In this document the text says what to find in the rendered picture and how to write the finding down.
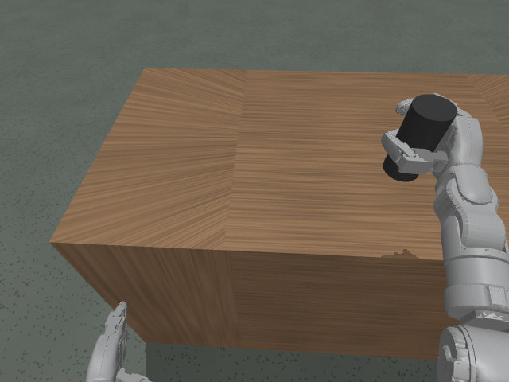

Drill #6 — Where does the can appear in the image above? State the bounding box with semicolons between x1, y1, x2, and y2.
383;94;457;182

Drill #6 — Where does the left robot hand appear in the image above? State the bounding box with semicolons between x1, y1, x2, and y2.
86;301;152;382

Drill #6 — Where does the right robot hand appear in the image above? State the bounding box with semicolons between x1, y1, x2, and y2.
381;93;484;181

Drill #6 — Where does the right robot arm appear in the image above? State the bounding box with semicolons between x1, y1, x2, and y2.
433;165;509;382

